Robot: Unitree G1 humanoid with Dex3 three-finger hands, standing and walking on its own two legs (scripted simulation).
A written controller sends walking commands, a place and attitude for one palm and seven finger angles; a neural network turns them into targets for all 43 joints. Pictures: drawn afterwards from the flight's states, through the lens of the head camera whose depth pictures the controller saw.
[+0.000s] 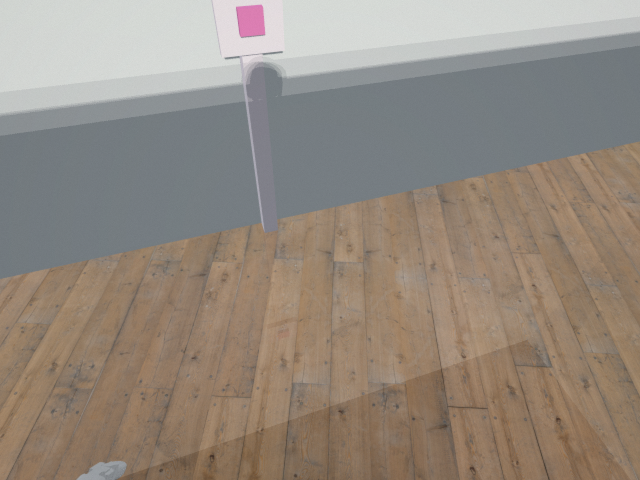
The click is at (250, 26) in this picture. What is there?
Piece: button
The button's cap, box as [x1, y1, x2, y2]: [236, 5, 264, 36]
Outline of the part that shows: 261,5 236,7 240,36 264,34 263,12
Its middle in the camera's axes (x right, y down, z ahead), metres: -0.19 -0.58 +1.02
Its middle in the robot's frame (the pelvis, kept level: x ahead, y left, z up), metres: +1.16 +0.24 +0.09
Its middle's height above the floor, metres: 0.86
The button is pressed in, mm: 0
